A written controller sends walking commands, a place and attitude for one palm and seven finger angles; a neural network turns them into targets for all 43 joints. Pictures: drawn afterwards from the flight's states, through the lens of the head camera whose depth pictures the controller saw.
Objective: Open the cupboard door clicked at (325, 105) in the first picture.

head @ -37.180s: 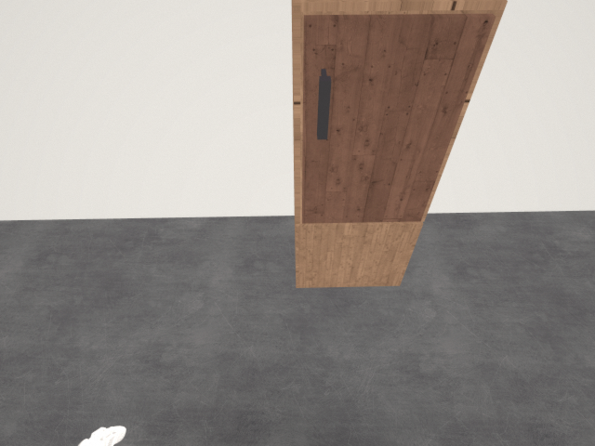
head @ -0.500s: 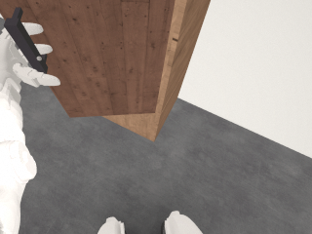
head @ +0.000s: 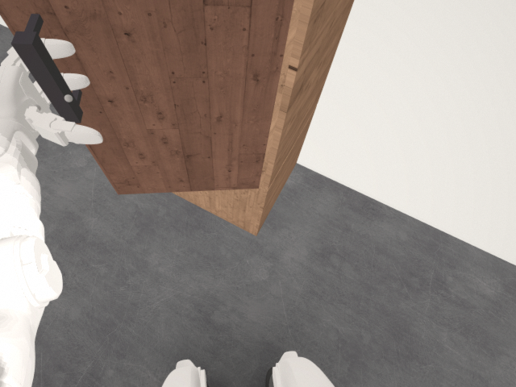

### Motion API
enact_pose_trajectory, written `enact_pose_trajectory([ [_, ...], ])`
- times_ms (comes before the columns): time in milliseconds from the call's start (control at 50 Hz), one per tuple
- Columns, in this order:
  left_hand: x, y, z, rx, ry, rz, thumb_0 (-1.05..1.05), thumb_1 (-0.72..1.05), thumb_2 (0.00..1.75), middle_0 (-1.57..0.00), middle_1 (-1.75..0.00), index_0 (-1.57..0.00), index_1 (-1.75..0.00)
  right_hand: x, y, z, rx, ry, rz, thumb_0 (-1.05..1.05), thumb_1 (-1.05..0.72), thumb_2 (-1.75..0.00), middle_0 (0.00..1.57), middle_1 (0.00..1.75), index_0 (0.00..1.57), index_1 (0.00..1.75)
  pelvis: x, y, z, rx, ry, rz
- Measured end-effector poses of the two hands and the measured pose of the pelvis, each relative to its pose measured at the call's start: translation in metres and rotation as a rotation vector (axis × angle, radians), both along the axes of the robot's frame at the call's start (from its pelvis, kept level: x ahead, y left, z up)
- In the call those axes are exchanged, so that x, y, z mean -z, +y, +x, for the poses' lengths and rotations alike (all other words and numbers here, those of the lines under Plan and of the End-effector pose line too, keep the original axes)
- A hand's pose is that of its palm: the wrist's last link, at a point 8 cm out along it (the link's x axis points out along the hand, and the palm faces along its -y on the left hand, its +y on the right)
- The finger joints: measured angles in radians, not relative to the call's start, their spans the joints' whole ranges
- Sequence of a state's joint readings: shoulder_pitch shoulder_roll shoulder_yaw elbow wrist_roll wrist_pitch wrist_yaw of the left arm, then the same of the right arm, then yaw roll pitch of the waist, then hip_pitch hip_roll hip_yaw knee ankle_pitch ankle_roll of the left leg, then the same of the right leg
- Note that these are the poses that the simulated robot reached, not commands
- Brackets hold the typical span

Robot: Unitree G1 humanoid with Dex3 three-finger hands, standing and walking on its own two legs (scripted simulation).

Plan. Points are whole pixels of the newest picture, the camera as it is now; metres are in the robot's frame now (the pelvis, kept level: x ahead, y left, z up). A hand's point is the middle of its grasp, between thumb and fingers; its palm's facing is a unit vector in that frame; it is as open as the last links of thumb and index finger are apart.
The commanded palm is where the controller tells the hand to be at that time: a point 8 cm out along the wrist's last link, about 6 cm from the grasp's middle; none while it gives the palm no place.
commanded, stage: slide the fingers in behind the handle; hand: left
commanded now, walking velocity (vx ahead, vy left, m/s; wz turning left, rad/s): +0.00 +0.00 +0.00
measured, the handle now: (55, 72) +0.56 +0.25 +0.11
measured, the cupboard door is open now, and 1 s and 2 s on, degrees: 33 34 74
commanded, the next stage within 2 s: close the thumb around the handle in 0.06 s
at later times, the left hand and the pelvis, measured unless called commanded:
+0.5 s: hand (68, 99) +0.51 +0.22 +0.11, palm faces +0.00 -1.00 +0.00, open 10.8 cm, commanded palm +0.49 +0.26 +0.11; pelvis +0.00 +0.01 +0.00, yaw +0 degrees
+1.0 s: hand (67, 101) +0.51 +0.22 +0.11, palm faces +0.01 -1.00 -0.01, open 5.7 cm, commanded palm +0.48 +0.27 +0.11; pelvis +0.00 +0.00 +0.00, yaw +1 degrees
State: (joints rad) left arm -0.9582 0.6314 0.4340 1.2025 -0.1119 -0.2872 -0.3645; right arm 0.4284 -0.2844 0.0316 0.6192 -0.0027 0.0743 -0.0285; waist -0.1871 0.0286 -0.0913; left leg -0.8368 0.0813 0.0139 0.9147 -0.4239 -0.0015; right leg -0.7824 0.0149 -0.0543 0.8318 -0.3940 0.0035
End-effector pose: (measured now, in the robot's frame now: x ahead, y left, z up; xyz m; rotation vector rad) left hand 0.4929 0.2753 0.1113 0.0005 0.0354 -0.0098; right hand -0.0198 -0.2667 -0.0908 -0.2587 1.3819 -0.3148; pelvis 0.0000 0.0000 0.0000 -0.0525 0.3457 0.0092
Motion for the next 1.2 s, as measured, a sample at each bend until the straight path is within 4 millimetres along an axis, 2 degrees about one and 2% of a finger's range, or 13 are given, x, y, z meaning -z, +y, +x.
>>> enact_pose_trajectory([
  [220, 0.0, 0.0, -0.001, 0.004, -0.005, -0.004, -0.01, -0.5, 0.3, -0.27, -1.2, -0.3, -1.2, 0.003, 0.009, 0.01, -0.004, -0.025, 0.019, 0.0, -0.9, -0.9, 0.2, 0.3, 0.21, 0.3, -0.001, 0.004, 0.003, 0.002, -0.007, 0.0],
  [320, 0.0, 0.0, -0.001, 0.003, -0.006, -0.001, -0.01, -0.4, 0.35, -0.28, -1.21, -0.3, -1.21, 0.004, 0.012, 0.011, -0.006, -0.027, 0.023, 0.0, -0.9, -0.9, 0.2, 0.3, 0.21, 0.3, 0.0, 0.006, 0.003, 0.001, -0.008, -0.001],
  [440, 0.0, 0.0, -0.002, -0.004, -0.007, -0.001, -0.01, -0.16, 0.45, -0.3, -1.24, -0.32, -1.24, 0.005, 0.013, 0.009, -0.008, -0.02, 0.026, 0.0, -0.9, -0.9, 0.2, 0.3, 0.21, 0.3, 0.0, 0.007, 0.002, 0.0, -0.008, -0.001],
  [720, 0.0, 0.0, -0.006, -0.019, -0.008, 0.002, 0.0, 0.58, 0.77, -0.34, -1.31, -0.35, -1.32, 0.005, 0.01, 0.004, -0.005, -0.009, 0.024, 0.0, -0.9, -0.9, 0.2, 0.3, 0.21, 0.3, 0.0, 0.006, 0.001, -0.003, -0.016, -0.001],
  [800, 0.0, 0.0, -0.007, -0.023, -0.008, 0.005, 0.01, 0.73, 0.83, -0.35, -1.33, -0.36, -1.33, 0.005, 0.009, 0.004, -0.008, -0.01, 0.021, 0.0, -0.9, -0.9, 0.2, 0.3, 0.21, 0.3, 0.0, 0.005, 0.001, -0.005, -0.015, 0.0],
  [1080, 0.0, 0.0, -0.006, -0.011, -0.005, 0.007, 0.01, 0.73, 0.82, -0.36, -1.35, -0.37, -1.35, 0.005, 0.001, 0.005, -0.008, -0.022, 0.009, 0.0, -0.9, -0.9, 0.2, 0.3, 0.21, 0.3, 0.001, 0.0, -0.002, -0.001, -0.008, 0.003],
  [1200, 0.0, 0.0, -0.014, 0.002, -0.008, 0.004, 0.01, 0.73, 0.78, -0.36, -1.35, -0.37, -1.35, 0.002, 0.001, 0.009, 0.01, -0.044, 0.015, 0.0, -0.91, -0.9, 0.2, 0.3, 0.21, 0.3, -0.002, -0.001, 0.002, 0.016, -0.018, 0.009],
])
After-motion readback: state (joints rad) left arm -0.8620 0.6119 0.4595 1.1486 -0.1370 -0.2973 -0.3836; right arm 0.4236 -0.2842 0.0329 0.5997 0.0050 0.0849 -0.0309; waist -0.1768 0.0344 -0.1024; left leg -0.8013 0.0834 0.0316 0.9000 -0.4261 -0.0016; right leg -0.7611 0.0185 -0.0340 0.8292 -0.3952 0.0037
